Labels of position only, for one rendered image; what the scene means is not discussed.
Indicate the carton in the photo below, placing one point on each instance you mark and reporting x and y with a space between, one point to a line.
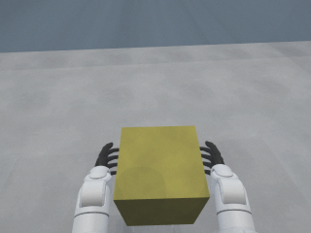
160 177

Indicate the robot right hand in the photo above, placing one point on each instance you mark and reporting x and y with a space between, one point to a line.
215 156

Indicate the robot left forearm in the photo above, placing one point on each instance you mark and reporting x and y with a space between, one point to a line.
93 202

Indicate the robot right forearm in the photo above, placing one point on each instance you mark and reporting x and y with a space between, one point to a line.
231 201

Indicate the robot left hand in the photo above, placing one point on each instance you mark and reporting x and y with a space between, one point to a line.
103 157

